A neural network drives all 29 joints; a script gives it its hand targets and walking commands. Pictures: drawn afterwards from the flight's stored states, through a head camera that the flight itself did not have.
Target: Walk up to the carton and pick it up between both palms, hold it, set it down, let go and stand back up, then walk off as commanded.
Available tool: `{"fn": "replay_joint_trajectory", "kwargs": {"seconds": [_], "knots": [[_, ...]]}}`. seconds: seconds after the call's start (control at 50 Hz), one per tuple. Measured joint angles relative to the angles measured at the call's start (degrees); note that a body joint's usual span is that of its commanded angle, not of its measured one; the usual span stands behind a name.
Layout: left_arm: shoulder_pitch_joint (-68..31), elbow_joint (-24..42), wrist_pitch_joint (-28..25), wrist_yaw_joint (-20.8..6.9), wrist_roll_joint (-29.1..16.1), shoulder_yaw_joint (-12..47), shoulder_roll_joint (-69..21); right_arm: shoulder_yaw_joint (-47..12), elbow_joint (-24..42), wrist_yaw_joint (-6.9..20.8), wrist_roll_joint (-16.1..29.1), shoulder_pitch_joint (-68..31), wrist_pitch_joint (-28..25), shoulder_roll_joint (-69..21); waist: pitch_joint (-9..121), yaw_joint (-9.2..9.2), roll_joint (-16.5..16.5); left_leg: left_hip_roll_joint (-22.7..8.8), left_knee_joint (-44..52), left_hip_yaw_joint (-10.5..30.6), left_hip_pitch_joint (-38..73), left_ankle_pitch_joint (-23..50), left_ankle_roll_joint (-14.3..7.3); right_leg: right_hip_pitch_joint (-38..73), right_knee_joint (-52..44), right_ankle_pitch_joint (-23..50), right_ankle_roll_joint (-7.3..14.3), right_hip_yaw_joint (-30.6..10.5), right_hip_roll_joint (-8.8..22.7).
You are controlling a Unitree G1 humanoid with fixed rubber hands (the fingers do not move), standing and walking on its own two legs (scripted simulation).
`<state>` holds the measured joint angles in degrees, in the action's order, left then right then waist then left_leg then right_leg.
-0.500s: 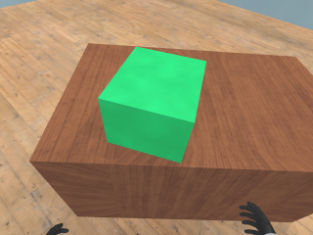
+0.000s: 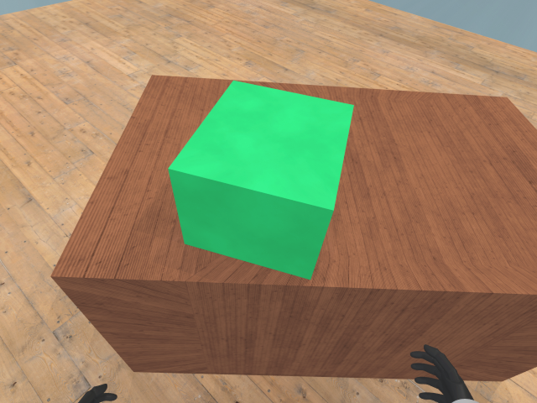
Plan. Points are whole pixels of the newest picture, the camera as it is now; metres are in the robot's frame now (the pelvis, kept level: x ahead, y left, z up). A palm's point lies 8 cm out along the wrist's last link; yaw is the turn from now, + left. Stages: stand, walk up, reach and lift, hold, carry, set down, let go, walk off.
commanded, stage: walk off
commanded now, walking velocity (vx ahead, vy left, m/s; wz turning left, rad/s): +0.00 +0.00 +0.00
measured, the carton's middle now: (269, 174) +0.54 -0.01 +0.00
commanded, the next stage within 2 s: none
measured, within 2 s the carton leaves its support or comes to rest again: neither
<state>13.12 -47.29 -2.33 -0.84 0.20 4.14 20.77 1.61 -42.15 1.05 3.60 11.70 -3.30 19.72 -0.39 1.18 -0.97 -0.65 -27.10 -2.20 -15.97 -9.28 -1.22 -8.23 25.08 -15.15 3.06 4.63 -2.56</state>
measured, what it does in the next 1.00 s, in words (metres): walks backwards: right foot, then left foot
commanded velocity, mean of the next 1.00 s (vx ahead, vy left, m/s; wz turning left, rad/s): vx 0.00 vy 0.00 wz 0.00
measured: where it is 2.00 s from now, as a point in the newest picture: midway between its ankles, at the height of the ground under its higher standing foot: outside the picture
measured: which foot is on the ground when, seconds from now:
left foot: down 0.00-0.50, up 0.52-0.98, down 1.00-1.00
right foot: down 0.00-0.24, up 0.26-0.48, down 0.50-1.00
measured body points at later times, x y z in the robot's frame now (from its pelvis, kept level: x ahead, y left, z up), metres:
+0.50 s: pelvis -0.08 -0.04 -0.03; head -0.07 -0.07 +0.42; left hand +0.01 +0.27 -0.12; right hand +0.05 -0.35 -0.13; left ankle +0.06 +0.10 -0.74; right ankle -0.07 -0.15 -0.74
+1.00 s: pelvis -0.25 -0.04 -0.04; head -0.22 -0.06 +0.41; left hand -0.16 +0.29 -0.13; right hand -0.14 -0.37 -0.15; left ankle -0.23 +0.08 -0.74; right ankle -0.07 -0.15 -0.74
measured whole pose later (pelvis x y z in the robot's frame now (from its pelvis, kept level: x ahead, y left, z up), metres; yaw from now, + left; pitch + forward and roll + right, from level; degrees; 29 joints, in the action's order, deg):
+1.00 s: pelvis -0.25 -0.04 -0.04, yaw +6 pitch -6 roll +0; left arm 7.8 -45.1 2.2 0.9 0.5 -0.8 22.5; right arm 1.6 -42.1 0.8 3.6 17.8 3.7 27.9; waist -9.7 1.1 3.0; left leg 5.9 -48.6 8.0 -18.9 -26.4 -1.7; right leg -28.0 39.3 -5.9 1.7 3.9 2.8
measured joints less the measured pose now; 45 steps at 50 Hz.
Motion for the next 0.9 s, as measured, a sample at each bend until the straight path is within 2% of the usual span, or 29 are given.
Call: {"fn": "replay_joint_trajectory", "kwargs": {"seconds": [0.22, 0.28, 0.36, 0.42, 0.46, 0.5, 0.52, 0.54, 0.56, 0.6, 0.64, 0.7, 0.82, 0.9], "knots": [[-0.9, -0.2, 0.6, 0.4, 0.0, -0.3, 0.0, 0.0, 0.0, 0.0, 0.0, -0.3, 0.7, 0.4, -0.5, -0.04, 0.0, 0.3, 0.0, -0.7, 0.0, 0.4, -0.3, -1.2, 2.1, -0.3, -0.1, -0.6, 0.5], [-1.7, -0.2, 1.8, 0.8, 0.0, -1.4, 0.1, 0.0, 0.0, 0.0, 0.0, -0.5, 1.3, 1.2, -1.9, -0.09, 0.2, 0.6, -0.2, -1.9, 0.0, 0.9, -0.8, -4.9, 10.1, -1.8, -0.3, -2.5, 0.9], [-2.6, -0.2, 3.4, 0.7, 0.0, -3.5, 0.4, 0.0, 0.0, 0.0, 0.0, 1.0, 2.5, 2.4, -3.8, -0.07, 0.8, 0.6, -0.8, -1.9, 0.0, 2.0, -1.2, -8.5, 25.4, -14.3, -0.3, -6.1, 0.6], [-1.4, -0.2, 4.2, 0.4, 0.0, -4.4, 1.1, 0.0, 0.0, 0.0, 0.0, 1.5, 3.3, 2.9, -4.1, 0.0, 1.0, 0.3, -1.0, -1.9, -0.8, 3.0, -1.2, -8.7, 30.2, -14.7, -0.3, -7.7, 1.0], [-0.1, -0.1, 4.3, 0.4, 0.0, -4.7, 1.5, 0.0, 0.0, 0.0, 0.0, 0.8, 3.8, 3.3, -4.1, 0.07, 1.0, 0.0, -1.6, -2.2, -2.6, 3.9, -1.1, -8.4, 27.0, -13.2, -0.3, -7.8, 2.0], [1.2, -0.1, 3.9, 0.3, 0.0, -4.8, 2.0, 0.0, 0.0, 0.0, 0.0, -0.6, 4.1, 3.9, -4.5, 0.08, 0.9, -0.2, -4.1, -2.4, -5.7, 4.2, -0.3, -7.1, 17.7, -9.3, -0.3, -8.7, 3.2], [1.2, -0.2, 3.9, 0.3, 0.0, -4.8, 1.8, 0.0, -0.1, -0.2, 0.0, -1.6, 4.5, 4.5, -6.7, 0.01, 1.9, -0.6, -6.4, -1.6, -6.1, 2.7, -0.1, -7.0, 18.3, -8.1, -0.6, -8.4, 2.6], [1.2, -0.2, 4.0, 0.2, 0.0, -4.8, 1.6, 0.0, -0.1, -0.2, 0.0, -2.1, 5.0, 4.8, -8.6, 0.04, 2.7, -0.3, -9.9, -0.2, -6.6, -2.6, -0.1, -7.0, 19.6, -7.6, -0.7, -7.9, 2.1], [1.5, -0.2, 4.1, 0.1, 0.0, -4.8, 1.6, 0.0, -0.1, -0.2, 0.0, -1.9, 5.4, 4.9, -9.4, 0.07, 3.2, 0.6, -14.6, 1.8, -7.3, -7.4, -0.1, -7.0, 20.3, -7.2, -0.7, -7.4, 1.9], [2.5, -0.2, 4.5, 0.3, 0.1, -4.8, 1.6, 0.0, -0.1, -0.2, 0.0, -1.0, 6.2, 5.1, -9.4, 0.08, 3.7, 3.3, -23.6, 6.0, -8.1, -11.9, -0.1, -7.0, 19.9, -6.1, -0.6, -7.0, 1.9], [2.5, -0.1, 4.7, 0.7, 0.3, -4.8, 1.6, 0.0, -0.1, -0.2, 0.0, 0.1, 6.7, 5.4, -9.4, 0.04, 3.9, 5.8, -31.1, 9.0, -8.1, -12.3, -0.1, -7.3, 18.1, -4.2, -0.4, -6.7, 1.9], [0.5, -0.1, 4.3, 1.3, 0.3, -4.9, 1.6, 0.0, 0.0, -0.2, 0.0, 2.1, 7.0, 6.4, -9.4, -0.02, 4.0, 7.5, -38.0, 10.1, -8.1, -12.4, -0.1, -9.0, 15.6, -1.1, -0.2, -5.7, 2.2], [-3.7, 1.9, 3.1, 1.7, 0.3, -4.9, 1.6, 0.0, 0.0, -0.2, 0.0, 4.6, 7.0, 8.4, -9.4, -0.05, 4.1, 7.8, -39.8, 10.2, -8.2, -14.9, -0.1, -15.4, 13.6, 4.1, 0.0, -4.1, 3.3], [-4.9, 2.2, 3.2, 1.7, 0.3, -4.9, 1.5, 0.0, 0.0, -0.2, 0.0, 5.1, 7.0, 8.4, -9.3, -0.06, 4.1, 7.8, -35.5, 10.2, -7.2, -17.3, -0.1, -18.2, 13.5, 6.6, -0.1, -2.9, 4.2]]}}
